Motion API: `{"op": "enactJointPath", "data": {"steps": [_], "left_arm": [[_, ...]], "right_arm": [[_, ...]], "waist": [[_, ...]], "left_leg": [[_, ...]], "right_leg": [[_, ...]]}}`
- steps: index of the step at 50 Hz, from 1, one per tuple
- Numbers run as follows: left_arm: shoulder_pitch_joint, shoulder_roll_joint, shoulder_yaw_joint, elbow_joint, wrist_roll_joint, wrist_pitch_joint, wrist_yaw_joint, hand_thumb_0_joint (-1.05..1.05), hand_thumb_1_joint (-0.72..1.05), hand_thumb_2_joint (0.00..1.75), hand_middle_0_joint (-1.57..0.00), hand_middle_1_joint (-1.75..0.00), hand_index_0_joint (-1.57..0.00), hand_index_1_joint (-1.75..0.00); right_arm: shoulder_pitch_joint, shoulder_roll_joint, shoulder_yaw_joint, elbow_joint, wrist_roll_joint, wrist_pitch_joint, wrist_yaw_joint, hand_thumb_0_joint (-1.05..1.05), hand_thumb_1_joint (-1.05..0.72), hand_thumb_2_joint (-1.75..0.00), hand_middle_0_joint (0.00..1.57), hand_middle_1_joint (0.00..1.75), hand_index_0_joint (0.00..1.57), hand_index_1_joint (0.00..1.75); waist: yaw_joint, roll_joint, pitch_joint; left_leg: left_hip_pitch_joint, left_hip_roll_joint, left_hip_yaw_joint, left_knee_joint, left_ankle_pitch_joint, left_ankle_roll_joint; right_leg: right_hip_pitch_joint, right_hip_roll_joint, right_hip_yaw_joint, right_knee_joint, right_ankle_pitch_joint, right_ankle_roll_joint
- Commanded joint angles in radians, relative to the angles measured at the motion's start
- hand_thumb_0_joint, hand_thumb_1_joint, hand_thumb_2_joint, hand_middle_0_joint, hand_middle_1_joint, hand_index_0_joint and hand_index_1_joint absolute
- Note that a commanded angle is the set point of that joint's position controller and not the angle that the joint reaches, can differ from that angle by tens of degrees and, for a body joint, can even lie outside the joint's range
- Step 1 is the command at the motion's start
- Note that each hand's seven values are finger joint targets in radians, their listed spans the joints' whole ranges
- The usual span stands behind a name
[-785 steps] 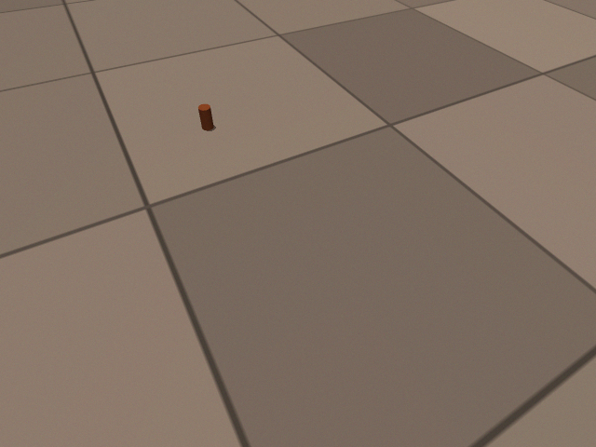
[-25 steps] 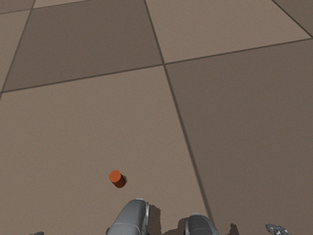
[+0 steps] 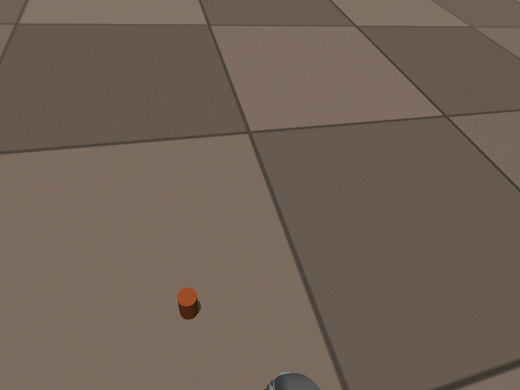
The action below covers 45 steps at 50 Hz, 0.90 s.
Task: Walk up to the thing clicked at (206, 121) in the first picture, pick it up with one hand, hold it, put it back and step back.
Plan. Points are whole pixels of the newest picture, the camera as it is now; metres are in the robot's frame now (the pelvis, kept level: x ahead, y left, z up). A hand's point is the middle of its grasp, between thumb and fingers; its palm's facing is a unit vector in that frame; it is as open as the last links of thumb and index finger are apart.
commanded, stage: walk up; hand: left
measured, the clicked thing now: (188, 303) +0.50 +0.18 -0.68
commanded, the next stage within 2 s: none
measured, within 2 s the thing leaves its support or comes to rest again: neither
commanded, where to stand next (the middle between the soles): +0.13 -0.07 m, yaw -1 degrees
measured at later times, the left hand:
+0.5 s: hand (126, 374) +0.18 +0.20 -0.13, palm faces -0.09 -0.90 -0.42, open 7.4 cm
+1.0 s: hand out of the picture +0.12 +0.24 -0.15, palm faces -0.04 -0.90 -0.43, open 7.4 cm
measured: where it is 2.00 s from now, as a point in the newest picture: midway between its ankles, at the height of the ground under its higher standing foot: outside the picture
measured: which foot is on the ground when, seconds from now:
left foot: down 0.00-0.24, up 0.26-0.52, down 0.54-0.76, up 0.78-0.92, down 0.94-1.00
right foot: up 0.00-0.18, down 0.20-1.00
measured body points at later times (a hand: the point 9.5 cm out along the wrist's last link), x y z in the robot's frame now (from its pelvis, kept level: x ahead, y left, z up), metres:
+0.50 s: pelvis +0.06 -0.07 +0.00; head +0.09 -0.09 +0.45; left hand +0.18 +0.24 -0.10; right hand +0.10 -0.39 -0.13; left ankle +0.14 +0.06 -0.70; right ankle +0.06 -0.19 -0.71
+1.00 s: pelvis +0.03 -0.04 +0.00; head +0.09 -0.05 +0.44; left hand +0.12 +0.29 -0.12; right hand +0.16 -0.36 -0.12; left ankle +0.06 +0.09 -0.71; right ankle +0.04 -0.19 -0.71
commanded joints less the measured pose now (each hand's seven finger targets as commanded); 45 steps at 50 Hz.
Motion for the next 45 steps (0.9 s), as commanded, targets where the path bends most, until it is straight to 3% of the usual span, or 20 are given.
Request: {"op": "enactJointPath", "data": {"steps": [1, 6, 9, 10, 12, 13, 15, 17, 24, 27, 28, 29, 30, 32, 34, 36, 38, 39, 41, 45], "left_arm": [[-0.148, 0.176, 0.04, -0.152, 0.003, -0.039, -0.015, 0.0, 0.9, 0.9, -0.2, -0.3, -0.2, -0.3], [-0.169, 0.143, 0.023, -0.156, -0.021, -0.075, -0.019, 0.0, 0.9, 0.9, -0.2, -0.3, -0.2, -0.3], [0.06, 0.119, 0.027, -0.06, -0.036, -0.085, -0.004, 0.0, 0.9, 0.9, -0.2, -0.3, -0.2, -0.3], [0.168, 0.178, 0.049, -0.018, -0.033, -0.09, 0.011, 0.0, 0.9, 0.9, -0.2, -0.3, -0.2, -0.3], [0.179, 0.314, 0.067, -0.06, -0.029, -0.096, 0.037, 0.0, 0.9, 0.9, -0.2, -0.3, -0.2, -0.3], [0.11, 0.322, 0.058, -0.083, -0.032, -0.094, 0.032, 0.0, 0.9, 0.9, -0.2, -0.3, -0.2, -0.3], [0.005, 0.225, 0.031, -0.113, -0.05, -0.095, 0.039, 0.0, 0.9, 0.9, -0.2, -0.3, -0.2, -0.3], [-0.063, 0.181, 0.01, -0.114, -0.041, -0.101, 0.05, 0.0, 0.9, 0.9, -0.2, -0.3, -0.2, -0.3], [-0.148, 0.182, -0.019, -0.113, -0.061, -0.106, 0.07, 0.0, 0.9, 0.9, -0.2, -0.3, -0.2, -0.3], [-0.128, 0.138, -0.027, -0.117, -0.075, -0.088, 0.078, 0.0, 0.9, 0.9, -0.2, -0.3, -0.2, -0.3], [-0.101, 0.113, -0.03, -0.114, -0.082, -0.084, 0.081, 0.0, 0.9, 0.9, -0.2, -0.3, -0.2, -0.3], [-0.083, 0.111, -0.034, -0.095, -0.09, -0.075, 0.091, 0.0, 0.9, 0.9, -0.2, -0.3, -0.2, -0.3], [-0.048, 0.117, -0.03, -0.064, -0.082, -0.071, 0.097, 0.0, 0.9, 0.9, -0.2, -0.3, -0.2, -0.3], [-0.041, 0.121, -0.023, -0.044, -0.07, -0.077, 0.088, 0.0, 0.9, 0.9, -0.2, -0.3, -0.2, -0.3], [-0.012, 0.12, -0.02, -0.035, -0.059, -0.091, 0.085, 0.0, 0.9, 0.9, -0.2, -0.3, -0.2, -0.3], [-0.021, 0.171, -0.013, -0.032, -0.043, -0.108, 0.093, 0.0, 0.9, 0.9, -0.2, -0.3, -0.2, -0.3], [-0.118, 0.262, 0.002, -0.059, -0.034, -0.112, 0.101, 0.0, 0.9, 0.9, -0.2, -0.3, -0.2, -0.3], [-0.143, 0.251, 0.0, -0.069, -0.029, -0.114, 0.104, 0.0, 0.9, 0.9, -0.2, -0.3, -0.2, -0.3], [-0.16, 0.221, -0.005, -0.074, -0.028, -0.116, 0.104, 0.0, 0.9, 0.9, -0.2, -0.3, -0.2, -0.3], [-0.182, 0.181, -0.022, -0.068, -0.025, -0.116, 0.098, 0.0, 0.9, 0.9, -0.2, -0.3, -0.2, -0.3]], "right_arm": [[0.074, -0.368, -0.119, -0.057, 0.015, -0.049, -0.045, 0.0, -0.9, -0.9, 0.2, 0.3, 0.2, 0.3], [0.077, -0.371, -0.107, -0.08, 0.013, -0.051, -0.032, 0.0, -0.9, -0.9, 0.2, 0.3, 0.2, 0.3], [-0.041, -0.326, -0.078, -0.117, 0.02, -0.028, -0.019, 0.0, -0.9, -0.9, 0.2, 0.3, 0.2, 0.3], [-0.021, -0.255, -0.055, -0.123, 0.028, -0.021, -0.018, 0.0, -0.9, -0.9, 0.2, 0.3, 0.2, 0.3], [-0.063, -0.196, -0.032, -0.178, 0.047, -0.016, -0.03, 0.0, -0.9, -0.9, 0.2, 0.3, 0.2, 0.3], [-0.11, -0.274, -0.065, -0.162, 0.036, -0.009, -0.04, 0.0, -0.9, -0.9, 0.2, 0.3, 0.2, 0.3], [-0.039, -0.29, -0.066, -0.112, 0.049, -0.009, -0.031, 0.0, -0.9, -0.9, 0.2, 0.3, 0.2, 0.3], [0.047, -0.24, -0.045, -0.056, 0.062, -0.006, -0.022, 0.0, -0.9, -0.9, 0.2, 0.3, 0.2, 0.3], [-0.017, -0.21, -0.05, -0.056, 0.048, 0.019, -0.003, 0.0, -0.9, -0.9, 0.2, 0.3, 0.2, 0.3], [-0.07, -0.269, -0.074, -0.077, 0.017, 0.018, -0.002, 0.0, -0.9, -0.9, 0.2, 0.3, 0.2, 0.3], [-0.117, -0.31, -0.082, -0.101, 0.01, 0.021, 0.002, 0.0, -0.9, -0.9, 0.2, 0.3, 0.2, 0.3], [-0.162, -0.338, -0.084, -0.113, 0.025, 0.025, 0.011, 0.0, -0.9, -0.9, 0.2, 0.3, 0.2, 0.3], [-0.215, -0.319, -0.081, -0.117, 0.027, 0.028, 0.015, 0.0, -0.9, -0.9, 0.2, 0.3, 0.2, 0.3], [-0.235, -0.276, -0.072, -0.122, 0.018, 0.041, 0.017, 0.0, -0.9, -0.9, 0.2, 0.3, 0.2, 0.3], [-0.252, -0.25, -0.066, -0.126, 0.03, 0.05, 0.017, 0.0, -0.9, -0.9, 0.2, 0.3, 0.2, 0.3], [-0.281, -0.209, -0.057, -0.123, 0.047, 0.058, 0.019, 0.0, -0.9, -0.9, 0.2, 0.3, 0.2, 0.3], [-0.278, -0.196, -0.058, -0.124, 0.04, 0.066, 0.01, 0.0, -0.9, -0.9, 0.2, 0.3, 0.2, 0.3], [-0.269, -0.208, -0.068, -0.118, 0.032, 0.068, 0.012, 0.0, -0.9, -0.9, 0.2, 0.3, 0.2, 0.3], [-0.259, -0.213, -0.073, -0.108, 0.032, 0.067, 0.024, 0.0, -0.9, -0.9, 0.2, 0.3, 0.2, 0.3], [-0.214, -0.17, -0.063, -0.07, 0.047, 0.04, 0.03, 0.0, -0.9, -0.9, 0.2, 0.3, 0.2, 0.3]], "waist": [[-0.063, 0.241, 0.003], [-0.052, 0.311, -0.019], [0.08, 0.279, -0.097], [0.126, 0.113, -0.15], [0.132, -0.168, -0.117], [0.115, -0.057, -0.047], [0.034, 0.061, 0.02], [-0.01, -0.023, 0.01], [-0.019, -0.147, -0.066], [-0.014, 0.017, -0.097], [0.011, 0.115, -0.123], [0.011, 0.224, -0.141], [0.03, 0.262, -0.138], [0.032, 0.215, -0.136], [0.053, 0.181, -0.183], [0.058, 0.08, -0.199], [0.037, -0.067, -0.147], [0.023, -0.085, -0.118], [0.009, -0.048, -0.062], [-0.019, -0.067, -0.118]], "left_leg": [[0.301, 0.274, -0.409, -0.337, -0.042, 0.253], [0.236, 0.269, -0.22, -0.221, 0.467, 0.257], [0.016, 0.122, -0.007, 0.008, 0.58, 0.155], [-0.123, 0.068, 0.028, 0.227, 0.464, 0.109], [-0.476, -0.122, -0.034, 0.481, -0.169, 0.06], [-0.411, -0.061, -0.11, 0.534, -0.21, 0.056], [-0.366, -0.013, -0.134, 0.51, -0.104, 0.067], [-0.276, -0.03, -0.085, 0.383, -0.02, 0.058], [-0.003, -0.029, 0.023, 0.018, 0.163, 0.043], [0.068, 0.021, -0.113, -0.116, 0.555, 0.091], [0.064, 0.125, -0.27, -0.175, 0.593, 0.152], [-0.012, 0.213, -0.368, -0.238, 0.548, 0.266], [-0.068, 0.26, -0.429, -0.264, 0.517, 0.311], [-0.106, 0.179, -0.306, -0.239, 0.445, 0.254], [-0.066, 0.105, -0.192, -0.118, 0.499, 0.177], [-0.137, 0.002, -0.108, 0.071, 0.503, 0.089], [-0.208, -0.075, -0.07, 0.191, 0.019, 0.056], [-0.193, -0.058, -0.079, 0.245, -0.087, 0.053], [-0.182, -0.073, -0.072, 0.263, -0.101, 0.059], [-0.037, -0.07, 0.019, -0.09, 0.189, 0.061]], "right_leg": [[-0.29, -0.073, 0.071, -0.055, -0.064, 0.004], [-0.098, -0.1, -0.051, -0.285, -0.146, -0.012], [0.336, 0.002, -0.211, -0.551, 0.109, -0.032], [0.537, -0.014, -0.148, -0.563, 0.161, -0.033], [0.543, -0.398, 0.585, -0.785, 0.013, -0.222], [0.412, -0.463, 0.62, -0.78, 0.058, -0.314], [0.324, -0.328, 0.314, -0.686, 0.178, -0.25], [0.25, -0.246, 0.133, -0.634, 0.337, -0.205], [0.137, -0.288, 0.079, -0.485, 0.678, -0.197], [0.095, -0.199, 0.04, -0.341, 0.46, -0.104], [0.089, -0.119, -0.01, -0.262, 0.299, -0.057], [0.162, -0.039, -0.092, -0.153, 0.047, -0.036], [0.205, -0.034, -0.085, -0.124, -0.148, -0.033], [0.245, -0.036, -0.079, -0.238, -0.132, -0.042], [0.268, -0.073, -0.06, -0.382, 0.083, -0.055], [0.335, -0.21, 0.161, -0.521, 0.286, -0.116], [0.269, -0.424, 0.361, -0.596, 0.481, -0.274], [0.215, -0.447, 0.387, -0.611, 0.497, -0.299], [0.178, -0.383, 0.252, -0.583, 0.508, -0.26], [0.247, -0.234, 0.067, -0.452, 0.569, -0.125]]}}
